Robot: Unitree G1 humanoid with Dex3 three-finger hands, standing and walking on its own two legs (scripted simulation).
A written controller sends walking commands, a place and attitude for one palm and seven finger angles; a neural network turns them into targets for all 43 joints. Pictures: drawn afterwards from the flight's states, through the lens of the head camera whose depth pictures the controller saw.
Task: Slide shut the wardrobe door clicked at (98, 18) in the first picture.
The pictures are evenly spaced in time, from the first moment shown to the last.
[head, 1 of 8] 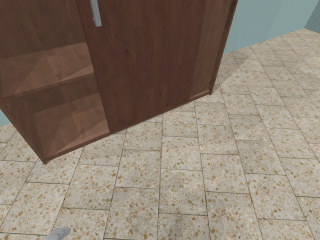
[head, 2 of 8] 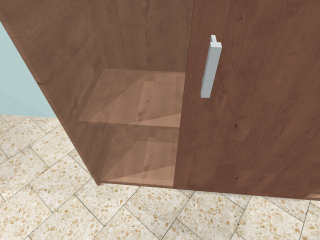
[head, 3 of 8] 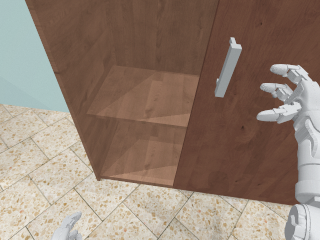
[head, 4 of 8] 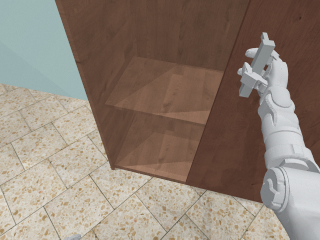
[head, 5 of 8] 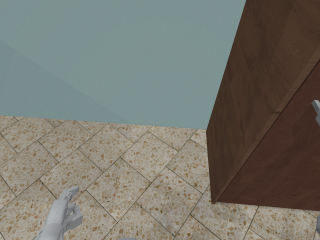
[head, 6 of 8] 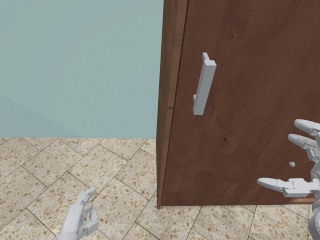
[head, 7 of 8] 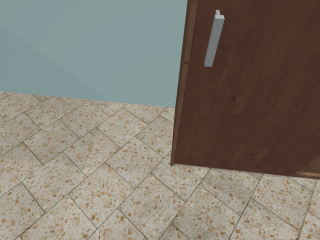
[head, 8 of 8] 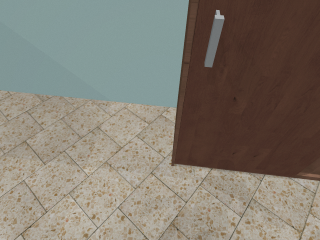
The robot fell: no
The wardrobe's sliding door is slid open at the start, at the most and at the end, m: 0.48 0.48 0.00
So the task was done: yes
